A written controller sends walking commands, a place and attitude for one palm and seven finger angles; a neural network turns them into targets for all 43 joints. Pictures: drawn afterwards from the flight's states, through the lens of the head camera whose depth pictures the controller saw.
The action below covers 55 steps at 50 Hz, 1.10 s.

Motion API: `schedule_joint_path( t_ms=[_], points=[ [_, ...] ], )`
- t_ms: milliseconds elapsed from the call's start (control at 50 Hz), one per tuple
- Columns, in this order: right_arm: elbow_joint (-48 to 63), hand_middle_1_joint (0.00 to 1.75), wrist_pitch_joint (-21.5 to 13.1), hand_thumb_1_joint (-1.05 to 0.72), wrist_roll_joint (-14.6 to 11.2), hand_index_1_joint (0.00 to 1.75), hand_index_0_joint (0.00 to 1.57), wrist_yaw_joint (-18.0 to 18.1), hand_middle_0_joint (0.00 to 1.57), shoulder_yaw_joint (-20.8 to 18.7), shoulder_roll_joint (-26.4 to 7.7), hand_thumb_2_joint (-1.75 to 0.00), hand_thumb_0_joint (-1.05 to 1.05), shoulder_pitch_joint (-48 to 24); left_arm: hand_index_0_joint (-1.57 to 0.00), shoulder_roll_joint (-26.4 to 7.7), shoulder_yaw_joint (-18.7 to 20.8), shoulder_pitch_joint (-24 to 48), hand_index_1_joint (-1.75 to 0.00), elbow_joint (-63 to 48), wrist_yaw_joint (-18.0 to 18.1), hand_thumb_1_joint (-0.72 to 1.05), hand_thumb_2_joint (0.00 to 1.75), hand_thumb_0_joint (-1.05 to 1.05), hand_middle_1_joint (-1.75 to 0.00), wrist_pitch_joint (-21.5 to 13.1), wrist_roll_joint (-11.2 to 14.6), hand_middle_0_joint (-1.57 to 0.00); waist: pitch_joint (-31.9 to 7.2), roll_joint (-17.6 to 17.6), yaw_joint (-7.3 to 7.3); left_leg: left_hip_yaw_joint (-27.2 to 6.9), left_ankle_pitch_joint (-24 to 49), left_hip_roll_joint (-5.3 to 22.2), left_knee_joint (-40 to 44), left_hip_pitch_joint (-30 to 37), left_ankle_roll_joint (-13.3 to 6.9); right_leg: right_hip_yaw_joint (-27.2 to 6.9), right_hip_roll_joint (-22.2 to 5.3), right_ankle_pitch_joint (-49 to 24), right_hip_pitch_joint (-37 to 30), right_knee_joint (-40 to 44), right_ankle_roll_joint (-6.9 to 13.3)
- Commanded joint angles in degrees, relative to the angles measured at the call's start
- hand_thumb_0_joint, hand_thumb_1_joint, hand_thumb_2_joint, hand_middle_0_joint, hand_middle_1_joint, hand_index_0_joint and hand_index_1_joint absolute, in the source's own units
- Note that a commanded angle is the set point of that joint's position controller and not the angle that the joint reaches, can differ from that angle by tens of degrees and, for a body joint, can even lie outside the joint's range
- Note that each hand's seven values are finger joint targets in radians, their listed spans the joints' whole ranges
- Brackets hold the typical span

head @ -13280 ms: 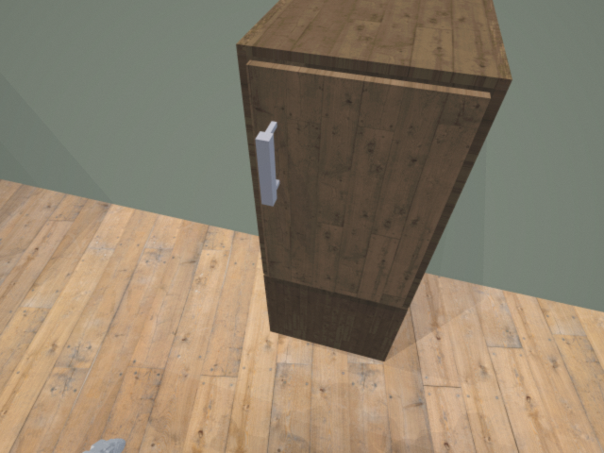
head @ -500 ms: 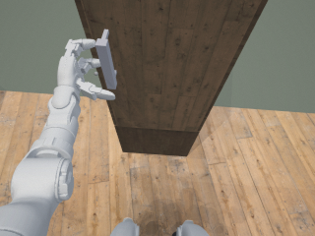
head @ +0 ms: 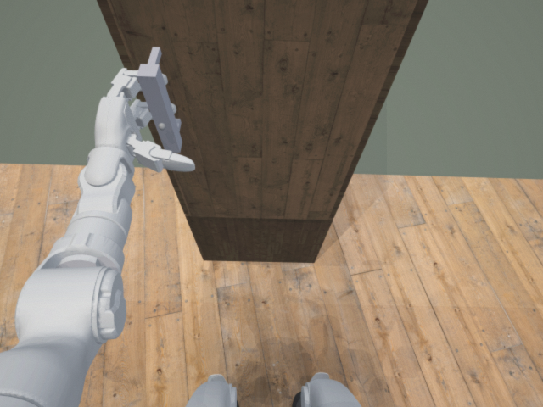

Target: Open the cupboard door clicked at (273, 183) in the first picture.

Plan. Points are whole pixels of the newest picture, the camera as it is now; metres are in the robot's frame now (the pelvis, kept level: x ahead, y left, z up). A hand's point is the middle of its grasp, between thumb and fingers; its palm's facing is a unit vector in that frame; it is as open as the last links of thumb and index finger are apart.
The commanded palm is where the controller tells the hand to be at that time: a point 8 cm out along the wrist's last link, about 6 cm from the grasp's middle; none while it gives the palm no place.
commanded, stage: move the hooked fingers beside the handle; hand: left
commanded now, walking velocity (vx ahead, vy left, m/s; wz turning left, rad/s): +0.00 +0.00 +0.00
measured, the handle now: (165, 103) +0.54 +0.15 +0.10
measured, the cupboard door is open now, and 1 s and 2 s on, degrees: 0 0 0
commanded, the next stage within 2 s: none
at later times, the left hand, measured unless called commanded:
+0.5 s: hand (168, 126) +0.49 +0.14 +0.09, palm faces -0.06 -1.00 -0.03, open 13.7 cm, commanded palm +0.48 +0.20 +0.10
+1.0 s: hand (142, 123) +0.49 +0.17 +0.10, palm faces -0.03 -1.00 -0.02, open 13.9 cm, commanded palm +0.47 +0.22 +0.10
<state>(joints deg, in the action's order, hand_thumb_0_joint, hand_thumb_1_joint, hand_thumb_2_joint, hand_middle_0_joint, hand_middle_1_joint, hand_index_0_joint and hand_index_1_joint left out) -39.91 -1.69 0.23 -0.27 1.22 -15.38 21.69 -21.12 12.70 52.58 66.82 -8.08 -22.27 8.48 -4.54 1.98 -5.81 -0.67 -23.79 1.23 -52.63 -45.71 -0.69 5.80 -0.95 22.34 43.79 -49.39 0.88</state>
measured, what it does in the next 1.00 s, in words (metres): stands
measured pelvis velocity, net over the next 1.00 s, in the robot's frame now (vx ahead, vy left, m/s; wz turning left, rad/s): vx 0.01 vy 0.00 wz -0.05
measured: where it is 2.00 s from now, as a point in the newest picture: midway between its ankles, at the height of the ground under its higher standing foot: outside the picture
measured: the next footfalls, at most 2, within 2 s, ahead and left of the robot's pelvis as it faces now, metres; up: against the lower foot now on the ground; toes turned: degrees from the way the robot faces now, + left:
none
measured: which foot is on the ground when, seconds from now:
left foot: down 0.00-1.00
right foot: down 0.00-1.00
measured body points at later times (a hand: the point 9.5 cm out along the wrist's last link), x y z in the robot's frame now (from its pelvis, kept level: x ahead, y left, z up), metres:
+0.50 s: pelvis +0.00 +0.00 +0.00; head +0.10 +0.00 +0.44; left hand +0.49 +0.20 +0.10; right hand +0.02 -0.27 -0.11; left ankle +0.01 +0.11 -0.69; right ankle +0.01 -0.11 -0.69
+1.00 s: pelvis +0.01 +0.00 +0.01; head +0.10 +0.00 +0.45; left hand +0.49 +0.23 +0.11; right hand +0.02 -0.27 -0.11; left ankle +0.01 +0.11 -0.69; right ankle +0.01 -0.12 -0.69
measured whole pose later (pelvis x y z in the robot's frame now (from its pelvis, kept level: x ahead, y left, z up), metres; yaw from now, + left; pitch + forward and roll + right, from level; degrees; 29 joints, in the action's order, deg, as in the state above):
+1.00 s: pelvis +0.01 +0.00 +0.01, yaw -3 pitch +16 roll -2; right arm -36.1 2.2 -0.9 1.5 1.4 -15.8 22.2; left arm -25.9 21.6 45.0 62.7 -15.4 -21.5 7.7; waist -5.3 1.9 -7.1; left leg 2.2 -24.1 2.6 -50.0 -41.7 -0.9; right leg 2.8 0.6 21.4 41.2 -46.9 0.6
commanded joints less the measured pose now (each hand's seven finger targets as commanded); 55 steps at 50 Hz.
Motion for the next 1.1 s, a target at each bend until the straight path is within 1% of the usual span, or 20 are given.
schedule_joint_path(
  t_ms=[0, 20, 40, 100, 140, 180, 340, 440, 460, 520, 580, 660, 680, 740, 760, 820, 960, 1000, 1060, 1080],
  points=[
    [3.83, 0.3, -1.36, -0.9, -0.21, 0.3, 0.2, 0.71, 0.2, -3.53, -9.3, -0.9, 0.0, 8.25, -0.3, -3.96, -2.08, 32.2, -1.2, -15.55, -2.36, -0.5, 0.3, 0.0, -1.2, -4.16, -1.28, -0.3, -26.19, 2.74, -5.52, -3.07, 17.05, -1.01, 6.08, 22.57, -0.57, -2.82, 3.41, -15.06, -5.28, 5.68, 0.65],
    [3.69, 0.3, -1.26, -0.9, -0.19, 0.3, 0.2, 0.46, 0.2, -3.45, -8.98, -0.9, 0.0, 7.97, -0.3, -2.69, -3.33, 32.1, -1.2, -16.45, -2.51, -0.5, 0.3, 0.0, -1.2, -4.33, -1.41, -0.3, -27.13, 5.33, -5.27, -2.89, 17.97, -1.03, 6.06, 23.66, -0.33, -2.92, 3.36, -15.62, -5.07, 5.69, 0.61],
    [3.74, 0.3, -1.16, -0.9, -0.27, 0.3, 0.2, 0.36, 0.2, -3.47, -8.94, -0.9, 0.0, 7.88, -0.3, -2.08, -3.39, 31.14, -1.2, -15.75, -2.6, -0.5, 0.3, 0.0, -1.2, -4.05, -1.25, -0.3, -26.11, 4.83, -5.37, -2.67, 17.53, -1.0, 5.99, 23.56, -0.34, -2.84, 3.44, -15.43, -4.71, 6.01, 0.6],
    [3.58, 0.3, -0.71, -0.9, -0.48, 0.3, 0.2, 0.95, 0.2, -3.28, -9.5, -0.9, 0.0, 7.89, -0.3, -6.39, 0.36, 31.38, -1.2, -13.03, -2.03, -0.5, 0.3, 0.0, -1.2, -3.41, -0.8, -0.3, -22.05, 1.6, -5.2, -2.43, 13.67, -1.21, 6.78, 19.12, -0.67, -3.07, 3.39, -13.38, -5.76, 6.59, 0.58],
    [4.01, 0.3, -0.58, -0.9, -0.46, 0.3, 0.2, 1.07, 0.2, -3.17, -9.46, -0.9, 0.0, 7.86, -0.3, -10.14, 3.56, 30.66, -1.2, -13.1, -1.22, -0.5, 0.3, 0.0, -1.2, -3.4, -1.01, -0.3, -23.7, 1.0, -4.51, -1.59, 13.41, -1.49, 6.87, 17.45, -0.92, -3.92, 3.22, -14.67, -8.75, 6.83, 0.21],
    [4.54, 0.3, -0.43, -0.9, -0.52, 0.3, 0.2, 1.03, 0.2, -3.06, -9.11, -0.9, 0.0, 7.62, -0.3, -10.56, 3.31, 29.21, -1.2, -13.63, -1.52, -0.5, 0.3, 0.0, -1.2, -3.7, -2.11, -0.3, -24.17, 2.15, -3.98, -1.27, 14.23, -1.53, 6.9, 17.35, -0.94, -4.0, 3.16, -15.9, -9.81, 6.5, 0.31],
    [6.28, 0.3, 0.54, -0.9, -0.91, 0.3, 0.2, 1.65, 0.2, -2.91, -9.3, -0.9, 0.0, 7.24, -0.3, -16.31, 8.22, 24.69, -1.2, -13.95, -3.79, -0.5, 0.3, 0.0, -1.2, -3.79, -1.18, -0.3, -24.83, 2.16, -2.44, -0.21, 15.7, -1.54, 6.88, 15.77, -1.03, -4.74, 3.16, -19.11, -13.45, 6.33, 0.19],
    [7.0, 0.3, 0.96, -0.9, -1.03, 0.3, 0.2, 1.8, 0.2, -2.88, -9.09, -0.9, 0.0, 6.89, -0.3, -15.71, 8.33, 23.04, -1.2, -15.22, -4.17, -0.5, 0.3, 0.0, -1.2, -3.76, -0.5, -0.3, -24.93, 2.4, -2.22, 0.01, 17.29, -1.39, 7.04, 16.94, -0.98, -4.5, 3.27, -20.23, -13.58, 6.36, 0.1],
    [6.93, 0.3, 1.08, -0.9, -1.08, 0.3, 0.2, 1.94, 0.2, -2.99, -9.37, -0.9, 0.0, 6.83, -0.3, -16.96, 9.26, 22.65, -1.2, -14.83, -4.04, -0.5, 0.3, 0.0, -1.2, -3.56, -0.34, -0.3, -24.19, 0.38, -2.44, 0.18, 16.45, -1.3, 6.99, 15.71, -1.12, -4.79, 3.27, -20.03, -14.13, 6.64, -0.08],
    [7.3, 0.3, 1.22, -0.9, -1.04, 0.3, 0.2, 2.09, 0.2, -2.98, -9.37, -0.9, 0.0, 6.86, -0.3, -18.11, 10.19, 22.48, -1.2, -15.88, -4.07, -0.5, 0.3, 0.0, -1.2, -3.73, -0.53, -0.3, -25.6, 2.16, -1.94, 0.27, 17.34, -1.36, 7.1, 16.47, -1.06, -4.86, 3.2, -20.74, -14.62, 6.33, -0.04],
    [7.67, 0.3, 1.6, -0.9, -1.23, 0.3, 0.2, 2.28, 0.2, -2.84, -9.46, -0.9, 0.0, 6.64, -0.3, -19.79, 11.54, 20.26, -1.2, -14.37, -4.39, -0.5, 0.3, 0.0, -1.2, -3.05, -0.45, -0.3, -23.65, -0.19, -1.85, 0.86, 16.01, -1.43, 7.41, 13.71, -1.24, -5.28, 3.09, -20.91, -16.24, 6.83, -0.27],
    [7.91, 0.3, 1.9, -0.9, -1.2, 0.3, 0.2, 2.64, 0.2, -2.93, -9.51, -0.9, 0.0, 6.77, -0.3, -22.08, 12.96, 20.41, -1.2, -15.56, -4.79, -0.5, 0.3, 0.0, -1.2, -3.25, -0.73, -0.3, -25.14, 1.13, -1.2, 0.61, 17.01, -1.35, 7.44, 14.46, -1.14, -5.25, 3.02, -21.45, -16.85, 6.39, -0.16],
    [8.27, 0.3, 1.97, -0.9, -1.24, 0.3, 0.2, 2.6, 0.2, -2.89, -9.39, -0.9, 0.0, 6.51, -0.3, -21.44, 12.58, 19.53, -1.2, -16.13, -4.92, -0.5, 0.3, 0.0, -1.2, -3.2, -0.69, -0.3, -25.34, 3.04, -0.93, 0.67, 17.66, -1.35, 7.45, 15.48, -1.01, -5.12, 3.06, -21.49, -16.13, 6.28, -0.02],
    [8.0, 0.3, 2.06, -0.9, -1.15, 0.3, 0.2, 2.54, 0.2, -2.85, -9.46, -0.9, 0.0, 6.72, -0.3, -20.15, 11.88, 19.83, -1.2, -15.41, -5.04, -0.5, 0.3, 0.0, -1.2, -3.08, -0.2, -0.3, -24.56, 2.03, -1.51, 0.37, 17.91, -1.12, 7.35, 16.27, -0.94, -4.81, 3.25, -20.74, -14.66, 6.48, -0.14],
    [7.91, 0.3, 2.1, -0.9, -1.14, 0.3, 0.2, 2.66, 0.2, -2.99, -9.69, -0.9, 0.0, 6.8, -0.3, -22.01, 13.05, 20.24, -1.2, -16.04, -4.91, -0.5, 0.3, 0.0, -1.2, -3.28, -0.31, -0.3, -24.69, 1.17, -1.5, 0.38, 17.88, -0.99, 7.4, 15.69, -1.03, -4.9, 3.17, -21.03, -15.33, 6.46, -0.19],
    [8.38, 0.3, 2.15, -0.9, -1.18, 0.3, 0.2, 2.52, 0.2, -3.07, -9.52, -0.9, 0.0, 6.78, -0.3, -20.65, 12.21, 17.89, -1.2, -16.73, -5.8, -0.5, 0.3, 0.0, -1.2, -3.54, -0.12, -0.3, -26.6, 2.62, -0.92, 0.48, 20.31, -1.08, 7.36, 17.44, -0.92, -4.82, 3.3, -23.09, -16.35, 6.13, 0.03],
    [7.86, 0.3, 2.72, -0.9, -1.42, 0.3, 0.2, 2.6, 0.2, -3.17, -10.08, -0.9, 0.0, 6.74, -0.3, -18.84, 10.06, 15.92, -1.2, -14.79, -8.49, -0.5, 0.3, 0.0, -1.2, -2.21, 0.77, -0.3, -22.09, 0.31, -1.86, 0.4, 18.34, -0.73, 7.86, 16.13, -1.07, -4.47, 3.28, -21.04, -14.36, 7.18, -0.01],
    [7.9, 0.3, 2.64, -0.9, -1.4, 0.3, 0.2, 2.73, 0.2, -3.12, -9.94, -0.9, 0.0, 6.47, -0.3, -16.94, 8.35, 18.36, -1.2, -15.47, -9.21, -0.5, 0.3, 0.0, -1.2, -2.16, 1.13, -0.3, -21.51, 1.99, -2.64, 0.2, 17.81, -0.85, 7.77, 17.21, -1.17, -4.35, 3.32, -19.97, -12.85, 7.21, 0.14],
    [7.49, 0.3, 2.56, -0.9, -1.38, 0.3, 0.2, 2.96, 0.2, -3.26, -10.32, -0.9, 0.0, 6.62, -0.3, -19.36, 10.01, 19.03, -1.2, -15.61, -9.4, -0.5, 0.3, 0.0, -1.2, -2.55, 1.24, -0.3, -22.42, 1.22, -2.33, -0.46, 17.25, -0.61, 7.79, 17.75, -1.02, -4.27, 3.27, -18.32, -12.1, 7.28, 0.12],
    [7.69, 0.3, 2.42, -0.9, -1.38, 0.3, 0.2, 2.91, 0.2, -3.21, -10.18, -0.9, 0.0, 6.28, -0.3, -18.19, 8.99, 19.17, -1.2, -16.59, -9.57, -0.5, 0.3, 0.0, -1.2, -2.77, 1.35, -0.3, -23.22, 3.23, -2.24, -0.44, 17.52, -0.68, 7.73, 18.77, -0.88, -4.25, 3.27, -18.08, -11.54, 7.13, 0.17]
  ],
)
